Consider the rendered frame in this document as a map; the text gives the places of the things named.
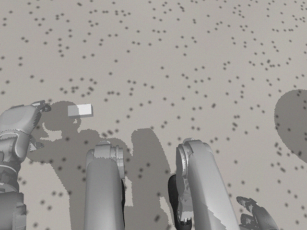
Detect left robot hand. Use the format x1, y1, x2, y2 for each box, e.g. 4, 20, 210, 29
0, 100, 51, 152

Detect right robot foot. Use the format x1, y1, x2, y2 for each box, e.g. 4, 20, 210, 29
168, 174, 192, 230

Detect left robot arm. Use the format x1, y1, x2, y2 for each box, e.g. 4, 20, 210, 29
0, 130, 30, 230

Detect small box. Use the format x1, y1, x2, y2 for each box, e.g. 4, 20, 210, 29
68, 104, 94, 119

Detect right robot hand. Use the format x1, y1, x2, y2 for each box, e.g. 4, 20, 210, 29
236, 196, 279, 230

